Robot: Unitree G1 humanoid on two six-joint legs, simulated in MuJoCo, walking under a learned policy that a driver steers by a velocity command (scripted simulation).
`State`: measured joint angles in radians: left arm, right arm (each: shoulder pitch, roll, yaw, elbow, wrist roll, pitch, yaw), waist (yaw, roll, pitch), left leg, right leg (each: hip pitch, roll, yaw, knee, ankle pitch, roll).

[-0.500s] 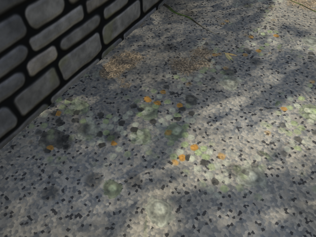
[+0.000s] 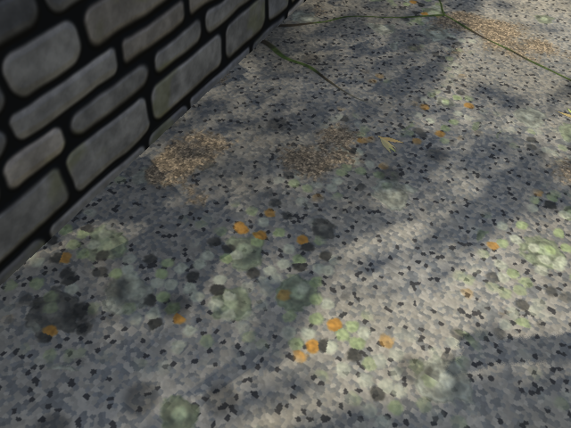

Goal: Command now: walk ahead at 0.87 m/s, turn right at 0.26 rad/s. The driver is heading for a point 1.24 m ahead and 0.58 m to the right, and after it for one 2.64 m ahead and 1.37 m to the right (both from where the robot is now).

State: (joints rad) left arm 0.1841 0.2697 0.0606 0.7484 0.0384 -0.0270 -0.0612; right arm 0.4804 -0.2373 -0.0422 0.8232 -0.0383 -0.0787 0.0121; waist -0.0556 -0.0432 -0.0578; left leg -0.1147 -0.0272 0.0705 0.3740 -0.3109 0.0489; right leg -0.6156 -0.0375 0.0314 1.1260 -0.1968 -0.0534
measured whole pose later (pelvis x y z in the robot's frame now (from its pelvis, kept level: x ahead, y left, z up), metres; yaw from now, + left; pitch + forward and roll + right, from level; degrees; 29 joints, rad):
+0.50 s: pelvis +0.40 -0.09 -0.01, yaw -22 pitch +1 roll -1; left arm 0.44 0.32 0.08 0.87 0.00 -0.04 -0.01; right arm 0.11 -0.23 0.01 0.65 -0.07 -0.08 0.01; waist 0.04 0.00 0.02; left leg -0.66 0.13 -0.10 1.17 -0.30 -0.04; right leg -0.14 0.23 0.06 0.41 -0.27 -0.19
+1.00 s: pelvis +0.84 -0.26 -0.01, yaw -49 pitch +1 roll +3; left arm 0.02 0.36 0.05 0.61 0.03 0.01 -0.08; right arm 0.48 -0.34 -0.07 0.88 -0.03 -0.10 0.00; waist -0.06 -0.06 0.01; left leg 0.04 0.00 0.22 0.29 -0.34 -0.04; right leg -0.79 -0.06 -0.02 1.11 -0.10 -0.10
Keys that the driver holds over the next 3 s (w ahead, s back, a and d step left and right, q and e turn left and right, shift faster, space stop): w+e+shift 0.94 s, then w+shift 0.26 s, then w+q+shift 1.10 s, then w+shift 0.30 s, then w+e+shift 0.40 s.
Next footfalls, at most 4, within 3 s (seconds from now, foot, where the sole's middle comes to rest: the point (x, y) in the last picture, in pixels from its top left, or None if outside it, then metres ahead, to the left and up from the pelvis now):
0.30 right None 0.39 -0.09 -0.78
0.72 left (308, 305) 0.87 -0.11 -0.78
1.16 right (454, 264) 1.01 -0.56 -0.78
1.60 left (503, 177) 1.38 -0.84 -0.78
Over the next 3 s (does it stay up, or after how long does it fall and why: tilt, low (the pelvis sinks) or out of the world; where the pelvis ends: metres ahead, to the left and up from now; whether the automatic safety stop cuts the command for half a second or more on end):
stays up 2.39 -1.18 -0.03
